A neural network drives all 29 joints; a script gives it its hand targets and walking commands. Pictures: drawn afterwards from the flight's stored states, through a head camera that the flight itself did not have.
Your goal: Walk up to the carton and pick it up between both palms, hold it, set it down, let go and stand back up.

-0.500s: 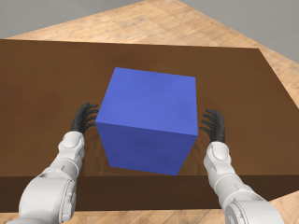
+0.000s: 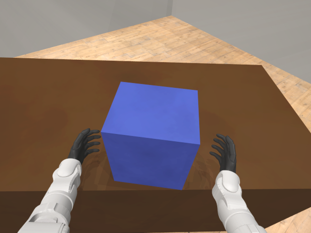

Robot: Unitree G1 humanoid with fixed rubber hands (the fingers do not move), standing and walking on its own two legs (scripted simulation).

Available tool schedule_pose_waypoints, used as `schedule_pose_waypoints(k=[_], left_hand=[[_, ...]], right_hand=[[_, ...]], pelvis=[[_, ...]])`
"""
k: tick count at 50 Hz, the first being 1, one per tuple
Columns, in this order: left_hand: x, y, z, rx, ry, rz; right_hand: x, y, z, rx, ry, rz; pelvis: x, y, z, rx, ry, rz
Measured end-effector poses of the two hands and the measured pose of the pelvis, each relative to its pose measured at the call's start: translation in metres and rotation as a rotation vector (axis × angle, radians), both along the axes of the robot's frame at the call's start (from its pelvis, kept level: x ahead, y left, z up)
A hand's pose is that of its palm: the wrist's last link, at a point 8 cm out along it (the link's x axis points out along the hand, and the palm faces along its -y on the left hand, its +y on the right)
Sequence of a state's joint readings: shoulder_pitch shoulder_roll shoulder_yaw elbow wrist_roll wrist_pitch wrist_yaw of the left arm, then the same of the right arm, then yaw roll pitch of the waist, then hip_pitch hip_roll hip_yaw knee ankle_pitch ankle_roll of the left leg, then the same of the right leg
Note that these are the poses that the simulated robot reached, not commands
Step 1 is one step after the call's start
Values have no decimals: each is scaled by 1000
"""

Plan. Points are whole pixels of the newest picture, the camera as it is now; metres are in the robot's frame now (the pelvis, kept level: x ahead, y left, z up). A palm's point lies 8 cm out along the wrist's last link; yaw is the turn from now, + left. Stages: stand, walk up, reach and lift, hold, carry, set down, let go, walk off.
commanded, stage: set down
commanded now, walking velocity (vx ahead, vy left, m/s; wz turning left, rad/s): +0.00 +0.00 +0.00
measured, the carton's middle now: (152, 138) +0.40 +0.02 +0.01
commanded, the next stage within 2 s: none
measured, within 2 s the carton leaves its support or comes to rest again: neither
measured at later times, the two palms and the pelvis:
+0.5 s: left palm (63, 183) +0.27 +0.25 +0.00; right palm (235, 192) +0.23 -0.18 +0.02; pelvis +0.00 +0.00 +0.00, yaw +0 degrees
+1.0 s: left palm (53, 209) +0.21 +0.25 -0.01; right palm (245, 215) +0.18 -0.19 +0.02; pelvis +0.01 +0.00 +0.00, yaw +0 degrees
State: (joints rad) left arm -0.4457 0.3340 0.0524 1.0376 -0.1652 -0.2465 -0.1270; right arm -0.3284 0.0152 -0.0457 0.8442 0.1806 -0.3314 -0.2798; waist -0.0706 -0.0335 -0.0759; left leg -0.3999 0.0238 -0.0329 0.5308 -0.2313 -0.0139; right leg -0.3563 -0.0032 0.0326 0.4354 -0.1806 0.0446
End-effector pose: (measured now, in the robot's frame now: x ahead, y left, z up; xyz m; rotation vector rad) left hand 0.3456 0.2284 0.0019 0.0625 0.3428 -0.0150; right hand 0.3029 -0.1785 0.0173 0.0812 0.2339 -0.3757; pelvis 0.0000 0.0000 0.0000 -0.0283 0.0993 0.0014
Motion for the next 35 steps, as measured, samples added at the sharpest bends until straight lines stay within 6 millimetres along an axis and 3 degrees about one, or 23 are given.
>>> schedule_pose_waypoints(k=[13,19,35], left_hand=[[-31,6,2,9,-35,-19],[-56,13,-4,17,-13,-19],[-97,25,-4,30,-12,-8]], right_hand=[[-37,-2,-4,6,-22,-11],[-58,0,-4,17,-24,-19],[-91,-1,-3,21,13,-32]], pelvis=[[0,1,1,-2,-83,2],[1,2,1,-3,-120,3],[2,2,1,-3,-158,4]])
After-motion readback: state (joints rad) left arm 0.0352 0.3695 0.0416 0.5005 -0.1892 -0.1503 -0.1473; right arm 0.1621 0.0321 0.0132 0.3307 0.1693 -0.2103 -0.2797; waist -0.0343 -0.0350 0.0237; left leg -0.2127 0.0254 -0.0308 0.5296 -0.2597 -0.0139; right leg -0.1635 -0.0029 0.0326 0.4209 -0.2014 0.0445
